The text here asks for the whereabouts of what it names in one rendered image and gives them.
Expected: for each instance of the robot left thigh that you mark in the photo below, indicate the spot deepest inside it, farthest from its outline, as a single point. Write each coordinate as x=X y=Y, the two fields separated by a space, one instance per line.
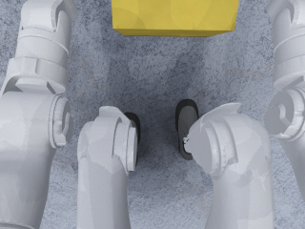
x=103 y=174

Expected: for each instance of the right robot forearm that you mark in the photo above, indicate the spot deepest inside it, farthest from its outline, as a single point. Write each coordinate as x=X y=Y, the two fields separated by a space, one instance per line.
x=288 y=35

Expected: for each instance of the right robot upper arm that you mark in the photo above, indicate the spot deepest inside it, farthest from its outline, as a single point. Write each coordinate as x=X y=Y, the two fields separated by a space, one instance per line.
x=285 y=120

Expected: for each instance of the robot right foot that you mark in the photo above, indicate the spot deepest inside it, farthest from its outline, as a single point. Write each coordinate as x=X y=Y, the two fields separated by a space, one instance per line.
x=186 y=113

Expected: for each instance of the left robot upper arm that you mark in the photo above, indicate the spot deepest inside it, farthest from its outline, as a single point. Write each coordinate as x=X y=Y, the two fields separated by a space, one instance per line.
x=32 y=127

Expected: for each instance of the left robot forearm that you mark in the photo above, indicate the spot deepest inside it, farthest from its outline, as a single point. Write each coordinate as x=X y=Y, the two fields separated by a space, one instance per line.
x=43 y=47

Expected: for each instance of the carton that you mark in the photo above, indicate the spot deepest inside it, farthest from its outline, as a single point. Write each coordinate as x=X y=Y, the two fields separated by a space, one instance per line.
x=174 y=18

